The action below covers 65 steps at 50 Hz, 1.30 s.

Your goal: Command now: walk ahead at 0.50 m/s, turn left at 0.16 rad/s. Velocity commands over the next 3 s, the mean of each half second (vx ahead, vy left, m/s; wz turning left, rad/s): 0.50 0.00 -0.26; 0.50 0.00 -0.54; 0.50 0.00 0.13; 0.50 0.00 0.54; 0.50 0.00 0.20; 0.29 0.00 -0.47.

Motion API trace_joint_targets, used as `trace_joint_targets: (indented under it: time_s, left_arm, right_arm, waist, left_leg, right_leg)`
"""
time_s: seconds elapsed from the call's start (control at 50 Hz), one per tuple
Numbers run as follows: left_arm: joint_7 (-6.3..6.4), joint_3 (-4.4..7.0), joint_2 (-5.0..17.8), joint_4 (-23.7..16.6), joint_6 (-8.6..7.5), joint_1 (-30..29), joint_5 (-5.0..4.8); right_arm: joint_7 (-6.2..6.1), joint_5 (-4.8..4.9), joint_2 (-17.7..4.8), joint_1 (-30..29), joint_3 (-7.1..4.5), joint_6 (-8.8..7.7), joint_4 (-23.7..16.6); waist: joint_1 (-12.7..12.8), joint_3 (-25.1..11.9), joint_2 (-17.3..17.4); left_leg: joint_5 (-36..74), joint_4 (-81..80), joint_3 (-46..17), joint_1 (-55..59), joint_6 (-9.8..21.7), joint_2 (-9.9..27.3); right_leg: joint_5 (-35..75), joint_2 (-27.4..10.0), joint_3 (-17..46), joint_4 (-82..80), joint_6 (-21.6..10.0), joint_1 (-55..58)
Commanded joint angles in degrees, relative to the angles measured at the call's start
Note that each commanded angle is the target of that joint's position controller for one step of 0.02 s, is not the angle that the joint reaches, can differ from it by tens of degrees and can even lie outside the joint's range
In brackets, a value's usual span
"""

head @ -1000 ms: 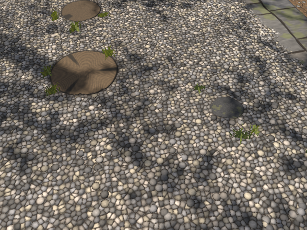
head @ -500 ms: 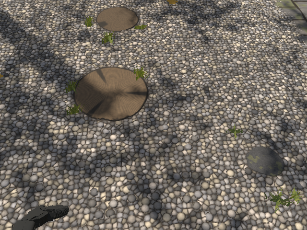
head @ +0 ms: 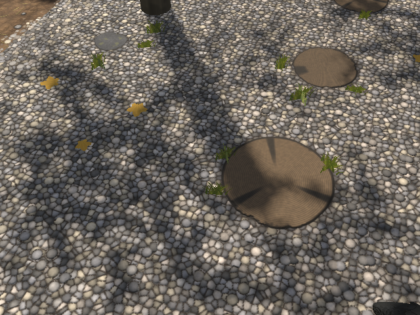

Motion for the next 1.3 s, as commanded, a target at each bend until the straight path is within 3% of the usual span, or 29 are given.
trace_joint_targets:
  time_s: [0.02,0.06,0.1,0.12,0.14,0.16,0.18,0.24,0.3,0.42,0.52,0.58,0.62,0.64,0.66,0.68,0.7,0.74,0.76,0.82,0.94,1.04,1.1,1.12,1.14,1.16,1.18,1.22,1.3]
  left_arm:
    - [0.06,2.13,10.65,-1.73,0.17,-0.21,-1.19]
    - [0.22,2.23,11.95,-0.90,0.96,-0.44,-1.52]
    - [0.49,1.07,9.92,-0.81,1.00,-1.01,-1.11]
    - [0.29,-0.88,4.19,-3.05,0.42,0.24,0.85]
    - [0.15,-1.71,2.18,-3.03,-0.60,4.16,-0.07]
    - [0.02,0.17,8.35,-2.88,-0.72,-0.01,-1.83]
    - [-0.07,0.43,8.64,-4.12,-0.71,-3.27,-2.12]
    - [0.43,0.71,6.02,-2.89,1.20,-2.14,-0.89]
    - [0.57,0.46,3.48,-3.22,2.80,-2.72,-0.93]
    - [-0.95,-0.36,1.55,-6.59,2.55,-12.36,-0.17]
    - [-2.65,-0.68,1.99,-10.69,2.60,-19.60,-0.12]
    - [-3.06,0.56,4.34,-11.68,2.92,-16.54,-0.22]
    - [-2.20,3.56,9.40,-8.34,3.21,-1.65,-0.59]
    - [-0.82,5.42,15.18,-6.92,3.93,5.38,-0.69]
    - [-0.82,5.56,19.12,-8.98,3.31,1.17,-0.75]
    - [-1.36,4.04,14.17,-9.88,2.47,2.32,-0.39]
    - [-1.34,3.27,11.12,-9.44,1.70,1.10,-0.10]
    - [-1.21,1.92,6.66,-10.17,1.10,-5.72,-0.17]
    - [-0.83,1.74,6.80,-11.32,1.02,-7.37,0.68]
    - [0.10,2.06,7.83,-11.63,0.77,-7.11,0.38]
    - [1.62,2.44,9.22,-10.21,1.64,-2.58,-0.28]
    - [1.69,2.08,8.17,-7.83,1.99,1.57,-0.14]
    - [1.61,2.02,8.17,-7.80,2.35,-0.07,0.28]
    - [1.55,1.25,6.50,-8.30,2.35,-0.32,0.69]
    - [1.67,0.28,3.94,-9.22,1.82,4.82,0.78]
    - [1.61,-0.30,3.28,-9.05,1.14,7.44,0.31]
    - [1.31,0.43,7.64,-9.99,0.48,2.75,-0.23]
    - [0.95,0.35,7.30,-12.38,-0.63,-8.06,0.64]
    - [0.81,0.28,4.78,-12.87,-0.90,-6.78,1.84]
  right_arm:
    - [0.76,0.04,-2.74,-6.72,-0.33,-1.47,-6.01]
    - [0.79,-0.20,-4.95,-3.57,-1.32,-1.86,-5.55]
    - [-0.18,-0.87,-10.24,12.44,-4.09,-1.83,-0.81]
    - [-1.37,-2.20,-15.76,21.18,-5.31,-1.38,0.26]
    - [-1.28,-2.26,-16.12,20.75,-4.81,-1.38,-0.13]
    - [-1.00,-1.73,-10.94,18.47,-3.48,-1.62,0.13]
    - [-0.88,-1.04,-8.77,15.24,-2.68,-1.91,0.62]
    - [-0.43,-1.59,-4.39,7.21,-1.68,-3.29,1.30]
    - [-0.83,-2.08,-4.61,5.83,-2.21,-4.73,3.13]
    - [-2.28,-1.92,-7.30,8.22,-3.11,-4.45,6.03]
    - [-2.67,-0.38,-9.42,11.87,-4.05,-2.71,8.69]
    - [-3.10,0.22,-11.80,10.83,-4.68,-1.32,8.76]
    - [-3.34,0.66,-11.90,9.34,-4.39,-0.55,8.33]
    - [-3.42,-1.08,-8.49,11.04,-3.08,-1.17,7.19]
    - [-2.86,-1.79,-1.95,14.35,-1.02,-3.03,4.07]
    - [-1.87,0.27,-7.28,8.73,-1.75,-5.32,3.55]
    - [-1.43,1.91,-8.13,4.71,-1.91,-6.30,2.21]
    - [-2.38,-1.03,-7.82,3.41,-2.20,-6.36,3.37]
    - [-2.27,-1.29,-7.97,5.18,-2.46,-5.71,3.29]
    - [-2.22,-1.88,-6.32,5.34,-2.21,-4.07,3.20]
    - [-1.29,-1.31,-3.33,-6.54,-0.65,-4.19,0.19]
    - [0.18,-0.83,-5.72,-9.03,-1.17,-5.46,-0.71]
    - [-0.01,-1.00,-7.99,-1.02,-2.32,-5.84,1.52]
    - [-0.21,-1.57,-10.03,6.28,-3.08,-5.99,3.01]
    - [-0.13,-2.27,-14.52,13.91,-4.16,-5.93,4.00]
    - [0.63,-0.68,-13.85,17.70,-4.29,-5.21,6.38]
    - [0.84,0.81,-9.79,15.40,-2.87,-4.94,5.77]
    - [0.64,-0.59,-7.18,10.16,-1.87,-3.91,4.47]
    - [-0.36,-0.56,-6.54,9.24,-1.50,-3.58,4.22]
  waist:
    - [-1.41,2.47,-6.18]
    - [-4.61,0.42,-7.57]
    - [-13.17,-9.99,-6.35]
    - [-14.82,-19.61,4.13]
    - [-12.26,-26.81,13.15]
    - [-13.39,-19.38,6.59]
    - [-11.87,-11.42,6.21]
    - [-6.23,-4.29,5.23]
    - [-4.60,-1.71,3.22]
    - [-7.20,1.82,0.51]
    - [-9.33,4.24,-0.15]
    - [-6.15,0.00,2.33]
    - [2.28,-8.20,1.42]
    - [3.72,-13.06,-7.57]
    - [-3.15,-18.99,-18.87]
    - [1.30,-21.87,-10.00]
    - [1.04,-14.37,-7.81]
    - [-3.68,-6.02,-1.17]
    - [-5.78,-5.62,-4.48]
    - [-6.79,-4.46,-3.43]
    - [-2.19,-2.10,-6.65]
    - [-1.03,-1.12,-7.93]
    - [-5.42,-3.48,-9.47]
    - [-8.70,-9.85,-7.64]
    - [-8.84,-19.11,2.85]
    - [-8.91,-21.00,16.45]
    - [-9.78,-13.76,9.44]
    - [-9.43,-2.23,-0.88]
    - [-5.80,-3.62,3.01]
  left_leg:
    - [-1.95,-5.82,2.82,2.63,1.37,-1.58]
    - [-5.47,-9.58,4.13,9.71,2.97,-3.84]
    - [-0.35,-11.06,3.48,36.01,5.90,-3.59]
    - [-0.61,-10.02,-15.39,55.94,11.11,11.85]
    - [-7.48,-18.30,-36.49,60.48,17.02,20.41]
    - [-11.58,-19.96,-30.59,54.60,14.70,17.98]
    - [-10.26,-21.40,-21.45,47.16,12.63,15.63]
    - [-4.37,-28.35,-8.24,31.23,10.21,10.17]
    - [3.37,-31.68,-1.09,27.80,10.73,9.98]
    - [6.11,-33.27,9.40,30.88,8.88,9.00]
    - [11.04,-29.89,12.66,40.27,7.67,11.89]
    - [36.58,-19.40,14.88,43.56,5.78,11.83]
    - [41.30,1.80,17.12,37.28,2.77,8.41]
    - [15.71,20.53,17.13,22.05,-0.29,5.04]
    - [-30.23,40.27,7.62,-1.33,-3.84,-8.78]
    - [-29.56,42.98,-3.76,-7.26,-2.11,-6.31]
    - [-25.10,40.57,-3.13,-10.21,-0.55,-3.80]
    - [-17.67,29.14,-2.49,-4.01,0.13,0.86]
    - [-15.94,27.59,-3.00,-0.35,-0.47,1.42]
    - [-13.09,19.97,-1.38,2.54,-3.02,1.13]
    - [7.73,-4.77,0.41,7.11,-4.95,-3.59]
    - [5.69,-11.28,-0.78,7.67,-1.93,-3.75]
    - [0.57,-14.19,2.64,15.94,2.28,-5.48]
    - [2.46,-12.33,-0.62,27.51,5.48,-2.12]
    - [-0.03,-11.78,-19.21,47.92,13.57,8.24]
    - [-13.37,-21.20,-40.72,56.16,19.48,15.23]
    - [-23.73,-23.63,-41.55,52.47,17.36,14.48]
    - [-15.81,-25.65,-28.06,38.19,13.98,9.08]
    - [-0.30,-27.50,-19.94,31.18,14.06,4.37]
  right_leg:
    - [22.16,-16.04,8.87,-3.65,-10.15,-0.64]
    - [33.21,-16.26,9.21,1.96,-9.01,0.94]
    - [36.99,-11.42,5.53,21.32,-5.37,-8.47]
    - [12.76,-5.69,3.54,42.70,-1.80,-26.14]
    - [-19.01,0.56,11.74,55.77,-0.57,-37.44]
    - [-16.69,-2.53,15.23,60.38,-0.78,-42.63]
    - [-11.71,-4.89,13.70,59.19,-1.21,-44.66]
    - [-0.35,-8.98,13.66,53.95,-0.38,-36.79]
    - [4.30,-8.97,14.21,51.53,0.93,-37.18]
    - [19.22,-7.43,11.44,32.40,0.39,-38.79]
    - [14.69,-6.30,7.72,24.25,-2.68,-41.23]
    - [6.14,-1.38,2.71,23.68,-5.94,-33.02]
    - [7.63,3.83,1.50,19.17,-9.71,-11.64]
    - [9.83,-4.99,16.62,17.79,-13.40,5.02]
    - [-2.12,-17.98,52.14,7.62,-25.51,20.06]
    - [-6.12,-19.37,55.79,1.87,-24.14,21.33]
    - [-3.60,-17.68,47.23,2.07,-21.51,15.93]
    - [9.07,-12.06,33.82,1.83,-16.80,0.17]
    - [14.27,-11.68,32.60,0.95,-17.66,-4.53]
    - [21.67,-9.40,27.33,-0.81,-17.69,-10.96]
    - [14.53,-4.96,22.32,-0.18,-12.96,-14.98]
    - [12.56,-9.68,27.79,4.87,-11.87,-6.58]
    - [29.12,-9.19,25.97,12.90,-9.84,-2.60]
    - [32.18,-6.36,22.75,23.72,-8.22,-5.26]
    - [19.30,0.54,17.47,42.77,-4.23,-20.97]
    - [-14.17,5.55,14.86,56.99,-1.12,-36.26]
    - [-14.06,1.68,17.68,61.08,-1.75,-43.48]
    - [-6.49,-2.08,14.78,56.45,-2.31,-44.16]
    - [-2.39,-4.23,13.22,43.01,0.07,-36.79]
Next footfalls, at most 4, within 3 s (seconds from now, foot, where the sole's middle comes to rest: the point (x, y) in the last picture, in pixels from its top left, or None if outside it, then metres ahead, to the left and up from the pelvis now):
0.10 left None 0.23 0.14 -0.78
0.62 right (284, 312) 0.48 -0.14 -0.78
1.12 left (266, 214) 0.83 -0.08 -0.78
1.60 right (347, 191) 0.96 -0.39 -0.78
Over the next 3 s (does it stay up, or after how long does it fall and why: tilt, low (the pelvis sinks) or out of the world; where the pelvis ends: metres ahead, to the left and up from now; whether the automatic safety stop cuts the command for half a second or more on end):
stays up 1.57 -0.29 0.00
